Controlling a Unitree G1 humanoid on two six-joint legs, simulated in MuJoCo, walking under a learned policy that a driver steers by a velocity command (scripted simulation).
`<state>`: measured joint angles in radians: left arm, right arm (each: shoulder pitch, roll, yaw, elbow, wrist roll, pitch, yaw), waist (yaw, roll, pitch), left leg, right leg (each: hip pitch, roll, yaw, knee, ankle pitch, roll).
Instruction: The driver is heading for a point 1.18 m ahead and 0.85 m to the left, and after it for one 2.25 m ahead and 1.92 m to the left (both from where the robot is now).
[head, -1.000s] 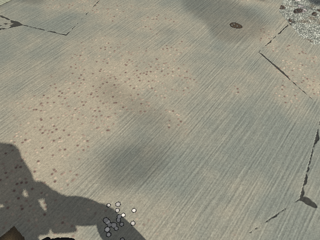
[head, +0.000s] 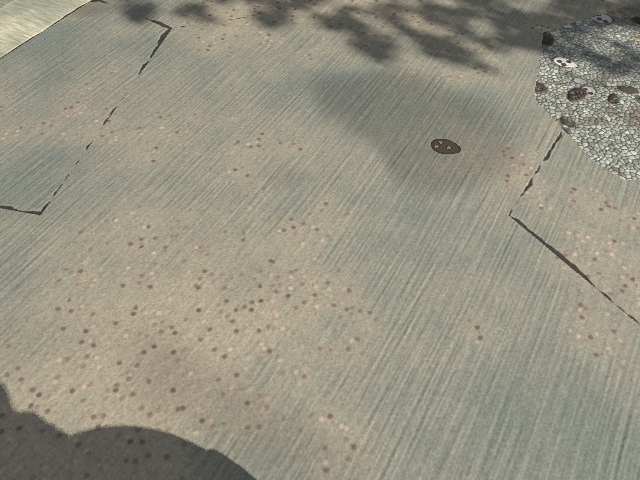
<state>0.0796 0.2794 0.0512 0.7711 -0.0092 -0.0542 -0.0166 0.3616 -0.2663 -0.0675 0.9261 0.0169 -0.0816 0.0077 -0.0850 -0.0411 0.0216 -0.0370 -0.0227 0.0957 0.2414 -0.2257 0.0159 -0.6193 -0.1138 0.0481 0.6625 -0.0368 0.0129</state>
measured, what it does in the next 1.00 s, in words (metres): walks ahead, turning left: right foot, then left foot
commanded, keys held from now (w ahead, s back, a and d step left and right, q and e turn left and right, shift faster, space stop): w+q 1.00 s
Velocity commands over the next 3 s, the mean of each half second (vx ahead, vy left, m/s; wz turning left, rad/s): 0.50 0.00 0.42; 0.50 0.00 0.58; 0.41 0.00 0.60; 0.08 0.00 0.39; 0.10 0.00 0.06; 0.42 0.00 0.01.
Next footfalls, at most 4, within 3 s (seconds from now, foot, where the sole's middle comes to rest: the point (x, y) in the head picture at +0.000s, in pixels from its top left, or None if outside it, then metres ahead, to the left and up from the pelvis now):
0.12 right None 0.24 -0.15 -0.78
0.64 left None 0.44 0.17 -0.78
1.14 right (239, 349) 0.80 0.15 -0.78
1.60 left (96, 377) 0.75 0.47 -0.78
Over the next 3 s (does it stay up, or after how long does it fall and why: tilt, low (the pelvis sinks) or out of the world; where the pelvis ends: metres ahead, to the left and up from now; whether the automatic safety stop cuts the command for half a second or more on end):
stays up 0.98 0.60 -0.03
